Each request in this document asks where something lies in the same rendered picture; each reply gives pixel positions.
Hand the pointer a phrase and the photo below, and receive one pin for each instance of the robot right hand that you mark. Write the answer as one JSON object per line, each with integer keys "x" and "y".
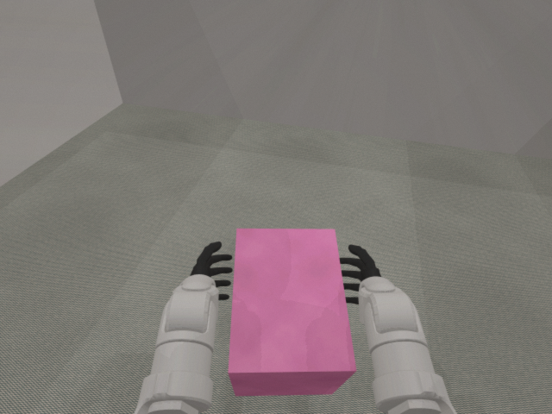
{"x": 367, "y": 269}

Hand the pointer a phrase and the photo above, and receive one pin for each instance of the left robot forearm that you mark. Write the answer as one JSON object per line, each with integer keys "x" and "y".
{"x": 179, "y": 382}

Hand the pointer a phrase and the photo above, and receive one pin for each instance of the carton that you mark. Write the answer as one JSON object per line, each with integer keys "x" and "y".
{"x": 290, "y": 332}

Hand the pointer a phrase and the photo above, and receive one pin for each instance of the robot left hand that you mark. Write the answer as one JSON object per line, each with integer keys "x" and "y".
{"x": 206, "y": 259}

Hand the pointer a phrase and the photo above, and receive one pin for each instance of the right robot forearm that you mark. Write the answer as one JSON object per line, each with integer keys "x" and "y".
{"x": 405, "y": 380}

